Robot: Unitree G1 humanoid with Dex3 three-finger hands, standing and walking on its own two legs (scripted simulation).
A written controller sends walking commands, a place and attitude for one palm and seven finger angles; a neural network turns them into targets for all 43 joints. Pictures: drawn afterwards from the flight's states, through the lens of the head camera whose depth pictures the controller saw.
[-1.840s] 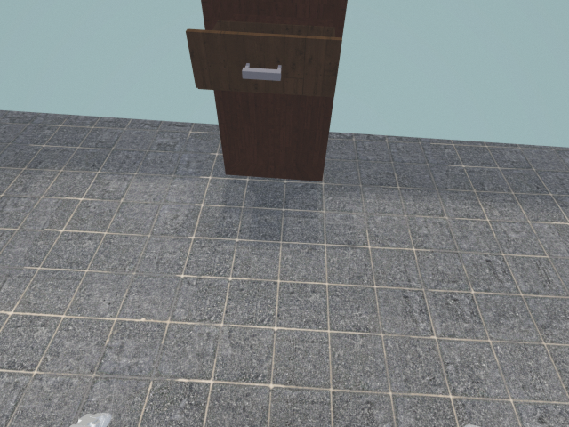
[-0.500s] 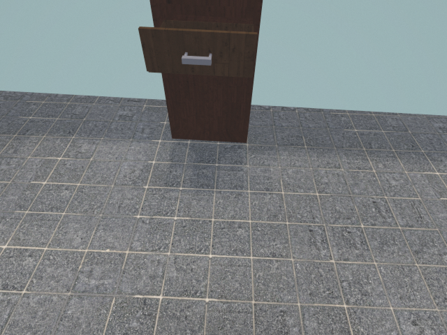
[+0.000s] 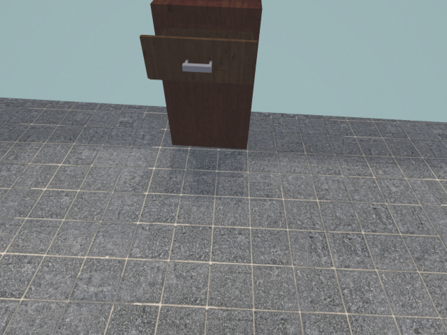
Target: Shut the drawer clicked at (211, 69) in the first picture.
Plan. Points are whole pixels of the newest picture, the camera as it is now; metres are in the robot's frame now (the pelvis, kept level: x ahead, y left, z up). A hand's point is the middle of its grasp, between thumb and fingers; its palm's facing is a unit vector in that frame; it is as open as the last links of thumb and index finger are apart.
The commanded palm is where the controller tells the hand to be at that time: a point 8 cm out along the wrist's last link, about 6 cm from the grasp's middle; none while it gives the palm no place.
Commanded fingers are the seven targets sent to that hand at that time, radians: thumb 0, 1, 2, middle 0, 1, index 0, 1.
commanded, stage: walk to a spot facing it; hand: left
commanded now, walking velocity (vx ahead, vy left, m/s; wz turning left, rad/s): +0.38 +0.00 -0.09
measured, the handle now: (197, 65) +1.10 +0.17 -0.03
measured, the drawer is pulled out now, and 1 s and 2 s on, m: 0.29 0.29 0.29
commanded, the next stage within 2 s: take the last steps up to it in 1.00 s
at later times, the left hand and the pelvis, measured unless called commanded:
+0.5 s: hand (147, 311) +0.21 +0.18 -0.19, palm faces -0.09 -0.98 -0.18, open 7.2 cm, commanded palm none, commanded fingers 0.00 0.90 0.90 -0.20 -0.30 -0.20 -0.30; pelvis +0.14 +0.00 -0.01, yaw -4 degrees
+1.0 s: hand (166, 270) +0.31 +0.16 -0.20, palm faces +0.10 -0.98 -0.15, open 7.3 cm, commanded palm none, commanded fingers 0.00 0.90 0.90 -0.20 -0.30 -0.20 -0.30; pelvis +0.35 -0.01 -0.01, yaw +1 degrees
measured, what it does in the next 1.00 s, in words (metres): walks ahead: right foot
